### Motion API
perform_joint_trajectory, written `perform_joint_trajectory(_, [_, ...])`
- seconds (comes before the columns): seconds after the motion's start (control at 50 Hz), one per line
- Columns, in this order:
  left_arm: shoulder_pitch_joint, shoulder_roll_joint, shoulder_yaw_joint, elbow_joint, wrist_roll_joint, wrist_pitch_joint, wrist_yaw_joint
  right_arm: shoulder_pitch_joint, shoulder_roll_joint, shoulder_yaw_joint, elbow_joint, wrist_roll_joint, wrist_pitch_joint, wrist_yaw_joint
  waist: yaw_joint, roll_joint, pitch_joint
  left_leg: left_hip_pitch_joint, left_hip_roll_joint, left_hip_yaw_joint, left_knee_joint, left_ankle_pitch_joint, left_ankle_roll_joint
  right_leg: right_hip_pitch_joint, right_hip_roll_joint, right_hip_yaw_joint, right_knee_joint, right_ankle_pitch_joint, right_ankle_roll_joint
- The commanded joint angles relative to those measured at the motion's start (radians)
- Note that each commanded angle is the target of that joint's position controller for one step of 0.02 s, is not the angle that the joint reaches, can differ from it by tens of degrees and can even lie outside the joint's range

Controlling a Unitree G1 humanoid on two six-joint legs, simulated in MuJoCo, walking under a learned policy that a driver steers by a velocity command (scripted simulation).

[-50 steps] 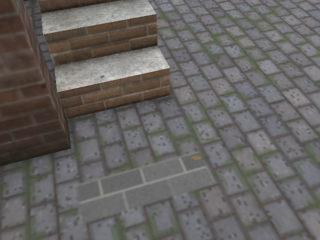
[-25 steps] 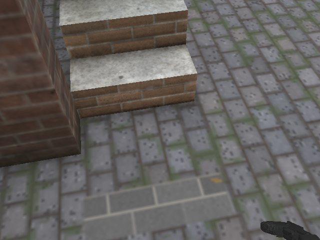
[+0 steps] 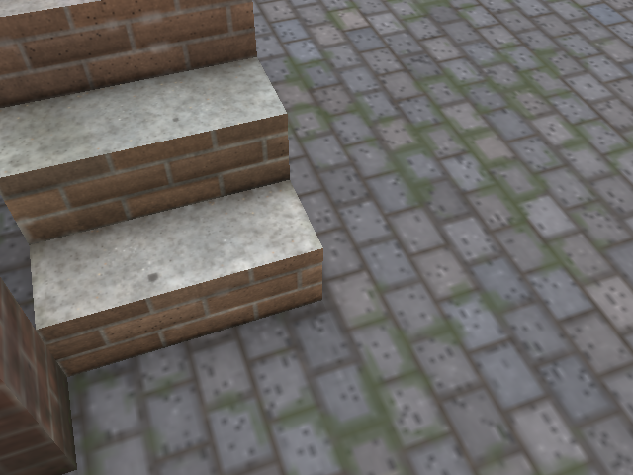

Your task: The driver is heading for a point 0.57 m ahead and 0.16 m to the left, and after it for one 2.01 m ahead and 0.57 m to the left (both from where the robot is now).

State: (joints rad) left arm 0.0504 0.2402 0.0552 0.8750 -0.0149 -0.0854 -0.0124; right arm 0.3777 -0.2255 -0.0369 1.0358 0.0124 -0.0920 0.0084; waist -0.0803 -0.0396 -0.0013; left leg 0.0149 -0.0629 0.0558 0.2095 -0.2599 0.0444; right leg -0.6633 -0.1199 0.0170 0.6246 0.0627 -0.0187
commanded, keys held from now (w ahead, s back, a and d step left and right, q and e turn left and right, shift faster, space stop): w+q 0.66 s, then q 0.34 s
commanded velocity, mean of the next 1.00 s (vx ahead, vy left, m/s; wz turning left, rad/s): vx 0.42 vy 0.00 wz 0.48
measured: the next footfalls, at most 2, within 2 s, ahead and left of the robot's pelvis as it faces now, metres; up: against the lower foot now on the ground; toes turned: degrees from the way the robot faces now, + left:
right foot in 0.12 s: +0.26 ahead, -0.15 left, +0.00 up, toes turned +0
left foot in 0.64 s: +0.48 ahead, +0.15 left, +0.00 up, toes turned +24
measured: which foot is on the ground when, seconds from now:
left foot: down 0.00-0.12, up 0.14-0.62, down 0.64-1.00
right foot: up 0.00-0.10, down 0.12-0.66, up 0.68-1.00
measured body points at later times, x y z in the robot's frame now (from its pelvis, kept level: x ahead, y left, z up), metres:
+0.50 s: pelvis +0.28 -0.04 +0.00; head +0.29 -0.02 +0.45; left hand +0.24 +0.24 -0.14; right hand +0.48 -0.25 -0.11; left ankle +0.40 +0.16 -0.69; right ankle +0.22 -0.15 -0.74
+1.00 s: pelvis +0.49 +0.07 +0.00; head +0.52 +0.12 +0.45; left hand +0.54 +0.40 -0.10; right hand +0.74 -0.13 -0.09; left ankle +0.44 +0.13 -0.74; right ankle +0.68 +0.00 -0.69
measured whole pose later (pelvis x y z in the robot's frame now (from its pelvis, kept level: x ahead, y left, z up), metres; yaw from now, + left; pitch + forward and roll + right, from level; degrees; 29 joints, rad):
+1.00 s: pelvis +0.49 +0.07 +0.00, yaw +32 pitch +2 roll -1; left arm 0.00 0.29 0.06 0.74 0.01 -0.04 0.04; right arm 0.20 -0.29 -0.08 0.77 0.01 -0.02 -0.05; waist -0.04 -0.05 0.06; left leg -0.23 -0.10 -0.11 0.42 -0.22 0.07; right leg -0.64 -0.02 0.08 0.81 -0.10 0.08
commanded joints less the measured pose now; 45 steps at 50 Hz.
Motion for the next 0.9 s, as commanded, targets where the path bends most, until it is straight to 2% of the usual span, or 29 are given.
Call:
perform_joint_trajectory(0.02, [-0.164, 0.052, 0.001, -0.111, -0.007, -0.028, -0.023, 0.075, -0.159, -0.033, -0.011, 0.010, 0.004, -0.012, -0.004, 0.093, 0.101, 0.029, 0.318, -0.179, -0.001, 0.275, 0.155, -0.048, 0.032, -0.006, -0.096, -0.056, -0.015])
perform_joint_trajectory(0.06, [-0.113, 0.093, 0.012, -0.107, -0.008, -0.040, -0.026, 0.038, -0.204, -0.047, -0.025, 0.009, 0.017, -0.020, 0.041, 0.114, 0.072, 0.020, 0.326, -0.197, 0.055, 0.362, 0.137, 0.084, 0.060, -0.017, -0.138, -0.119, -0.027])
perform_joint_trajectory(0.08, [-0.030, 0.120, 0.026, -0.088, -0.007, -0.046, -0.022, 0.011, -0.208, -0.049, -0.035, 0.009, 0.021, -0.021, 0.095, 0.124, 0.024, 0.000, 0.305, -0.186, 0.138, 0.500, 0.121, 0.222, 0.092, -0.040, -0.154, -0.131, -0.039])
perform_joint_trajectory(0.1, [0.149, 0.173, 0.054, -0.037, -0.008, -0.052, -0.014, 0.003, -0.173, -0.037, -0.039, -0.007, 0.022, -0.022, 0.178, 0.123, -0.086, -0.075, 0.247, -0.141, 0.328, 0.571, 0.089, 0.464, 0.093, -0.038, -0.133, -0.126, -0.071])
perform_joint_trajectory(0.12, [0.347, 0.261, 0.077, -0.005, 0.008, -0.053, -0.003, 0.006, -0.116, -0.016, -0.072, -0.027, 0.021, -0.021, 0.239, 0.012, -0.257, -0.280, 0.166, -0.084, 0.658, 0.337, 0.049, 0.780, -0.103, 0.171, -0.110, -0.165, -0.139])
perform_joint_trajectory(0.14, [0.392, 0.325, 0.086, 0.016, 0.020, -0.047, -0.007, 0.155, 0.032, 0.020, -0.074, -0.006, 0.002, -0.013, 0.157, -0.287, -0.401, -0.643, 0.002, -0.078, 0.990, -0.270, -0.005, 1.092, -0.336, 0.652, -0.251, -0.341, -0.280])
perform_joint_trajectory(0.16, [0.365, 0.211, 0.058, 0.004, 0.019, -0.049, -0.005, 0.114, -0.092, -0.009, -0.055, 0.025, -0.010, -0.012, 0.180, -0.193, -0.362, -0.735, 0.055, -0.201, 1.130, -0.290, 0.003, 1.030, -0.314, 0.708, -0.326, -0.437, -0.254])
perform_joint_trajectory(0.18, [0.274, 0.152, 0.039, -0.013, 0.013, -0.052, 0.001, 0.011, -0.150, -0.027, -0.084, 0.037, -0.014, -0.014, 0.174, -0.123, -0.213, -0.785, 0.105, -0.184, 1.152, -0.198, 0.016, 0.892, -0.283, 0.515, -0.325, -0.382, -0.196])
perform_joint_trajectory(0.2, [0.195, 0.122, 0.026, -0.021, 0.015, -0.052, 0.001, -0.036, -0.139, -0.029, -0.090, 0.029, -0.011, -0.020, 0.145, -0.048, -0.147, -0.744, 0.154, -0.165, 1.126, -0.105, 0.014, 0.751, -0.247, 0.380, -0.349, -0.273, -0.171])
perform_joint_trajectory(0.22, [0.149, 0.093, 0.018, -0.018, 0.019, -0.052, -0.002, -0.054, -0.126, -0.037, -0.090, 0.016, -0.002, -0.024, 0.120, -0.038, -0.087, -0.707, 0.181, -0.163, 1.072, -0.047, 0.013, 0.640, -0.206, 0.272, -0.384, -0.205, -0.155])
perform_joint_trajectory(0.26, [0.120, 0.070, 0.014, -0.002, 0.031, -0.054, -0.004, -0.023, -0.083, -0.042, -0.088, 0.020, 0.027, -0.018, 0.074, -0.072, -0.040, -0.623, 0.213, -0.162, 1.013, -0.001, 0.017, 0.532, -0.159, 0.131, -0.440, -0.150, -0.140])
perform_joint_trajectory(0.34, [0.138, 0.114, 0.031, 0.022, 0.028, -0.051, 0.011, -0.089, -0.050, -0.045, -0.136, 0.019, 0.056, -0.010, 0.060, -0.030, 0.025, -0.697, 0.228, -0.148, 0.895, 0.067, 0.001, 0.510, -0.159, -0.013, -0.491, -0.049, -0.166])
perform_joint_trajectory(0.44, [0.168, 0.163, 0.045, 0.026, 0.023, -0.038, 0.029, -0.247, -0.046, -0.037, -0.194, 0.011, 0.042, 0.022, 0.100, -0.006, 0.070, -0.698, 0.214, -0.089, 0.605, 0.265, -0.008, 0.556, -0.147, -0.146, -0.524, -0.044, -0.153])
perform_joint_trajectory(0.54, [0.240, 0.200, 0.059, 0.043, -0.003, -0.013, 0.029, -0.377, -0.061, -0.024, -0.254, 0.022, 0.032, 0.047, 0.134, 0.005, 0.123, -0.699, 0.186, -0.011, 0.470, 0.205, 0.020, 0.710, -0.181, -0.211, -0.466, 0.043, -0.138])
perform_joint_trajectory(0.58, [0.199, 0.237, 0.069, 0.029, -0.010, -0.007, 0.037, -0.373, -0.102, -0.039, -0.278, 0.011, 0.033, 0.043, 0.091, -0.025, 0.075, -0.627, 0.138, 0.026, 0.454, 0.124, 0.052, 0.760, -0.191, -0.237, -0.363, 0.354, -0.111])
perform_joint_trajectory(0.6, [0.190, 0.241, 0.072, 0.026, -0.011, 0.002, 0.042, -0.308, -0.125, -0.053, -0.264, 0.011, 0.037, 0.041, 0.054, -0.036, 0.026, -0.547, 0.095, 0.062, 0.461, 0.085, 0.074, 0.774, -0.185, -0.256, -0.250, 0.519, -0.101])
perform_joint_trajectory(0.62, [0.162, 0.251, 0.075, 0.005, -0.011, 0.022, 0.044, -0.193, -0.145, -0.068, -0.242, 0.010, 0.034, 0.030, -0.013, -0.029, -0.045, -0.406, 0.048, 0.086, 0.420, 0.091, 0.112, 0.755, -0.160, -0.278, -0.063, 0.628, -0.079])
perform_joint_trajectory(0.64, [0.167, 0.230, 0.067, -0.005, -0.009, 0.031, 0.047, -0.033, -0.211, -0.104, -0.198, 0.011, 0.030, 0.016, -0.087, 0.019, -0.136, -0.150, 0.006, 0.059, 0.340, 0.152, 0.150, 0.637, -0.117, -0.287, 0.185, 0.522, -0.040])
perform_joint_trajectory(0.66, [0.202, 0.118, 0.032, -0.035, 0.033, 0.027, 0.044, 0.036, -0.313, -0.127, -0.178, 0.013, 0.034, -0.002, -0.051, 0.255, -0.185, 0.083, 0.210, -0.276, 0.311, 0.120, 0.206, 0.346, -0.044, -0.267, 0.514, -0.156, 0.006])
perform_joint_trajectory(0.68, [0.259, 0.055, 0.009, -0.094, 0.025, -0.012, 0.031, -0.008, -0.354, -0.125, -0.220, 0.000, 0.021, 0.009, 0.038, 0.379, -0.320, 0.352, 0.405, -0.862, 0.125, -0.053, 0.413, -0.025, 0.175, -0.056, 0.772, -0.696, 0.046])
perform_joint_trajectory(0.7, [0.116, 0.171, 0.028, -0.117, -0.015, -0.049, 0.019, 0.006, -0.276, -0.104, -0.226, -0.003, 0.016, 0.019, -0.041, 0.209, -0.271, 0.349, 0.387, -0.792, 0.046, 0.008, 0.344, -0.139, 0.132, 0.069, 0.781, -0.639, 0.015])
perform_joint_trajectory(0.72, [0.059, 0.182, 0.031, -0.140, -0.031, -0.067, 0.015, -0.042, -0.240, -0.095, -0.234, -0.005, 0.009, 0.015, -0.024, 0.159, -0.152, 0.265, 0.360, -0.635, 0.059, 0.183, 0.307, -0.186, 0.093, 0.052, 0.728, -0.548, -0.009])
perform_joint_trajectory(0.74, [0.074, 0.166, 0.029, -0.116, -0.008, -0.066, 0.025, -0.134, -0.224, -0.088, -0.264, -0.004, 0.008, 0.011, 0.032, 0.041, -0.107, 0.123, 0.327, -0.513, 0.090, 0.407, 0.273, -0.115, 0.042, 0.059, 0.661, -0.488, -0.001])
perform_joint_trajectory(0.76, [0.093, 0.179, 0.041, -0.104, 0.017, -0.054, 0.034, -0.199, -0.196, -0.080, -0.288, -0.005, 0.011, 0.005, 0.070, 0.013, -0.087, -0.008, 0.305, -0.427, 0.101, 0.566, 0.254, -0.028, 0.011, 0.065, 0.592, -0.469, 0.013])
perform_joint_trajectory(0.78, [0.106, 0.178, 0.044, -0.104, 0.023, -0.033, 0.035, -0.232, -0.187, -0.073, -0.306, -0.015, 0.014, -0.004, 0.099, 0.010, -0.083, -0.109, 0.288, -0.378, 0.094, 0.681, 0.243, 0.057, -0.001, 0.067, 0.565, -0.459, 0.023])
perform_joint_trajectory(0.8, [0.105, 0.152, 0.041, -0.114, 0.033, -0.011, 0.036, -0.244, -0.188, -0.068, -0.312, -0.013, 0.010, -0.012, 0.120, 0.020, -0.079, -0.156, 0.266, -0.342, 0.094, 0.798, 0.243, 0.086, 0.011, 0.051, 0.529, -0.436, 0.041])
perform_joint_trajectory(0.82, [0.111, 0.135, 0.036, -0.123, 0.039, 0.003, 0.040, -0.239, -0.211, -0.073, -0.313, -0.012, 0.009, -0.020, 0.126, 0.029, -0.089, -0.190, 0.241, -0.294, 0.093, 0.868, 0.240, 0.113, 0.031, 0.037, 0.482, -0.393, 0.057])
perform_joint_trajectory(0.86, [0.063, 0.122, 0.031, -0.156, 0.047, 0.020, 0.049, -0.220, -0.249, -0.083, -0.310, 0.001, 0.010, -0.036, 0.115, 0.036, -0.095, -0.214, 0.208, -0.245, 0.109, 0.928, 0.215, 0.114, 0.075, 0.019, 0.375, -0.290, 0.083])
perform_joint_trajectory(0.9, [0.026, 0.109, 0.022, -0.179, 0.039, 0.033, 0.056, -0.189, -0.242, -0.079, -0.304, 0.014, 0.020, -0.047, 0.101, 0.092, -0.117, -0.201, 0.190, -0.231, 0.139, 0.867, 0.178, 0.115, 0.095, 0.026, 0.255, -0.184, 0.093])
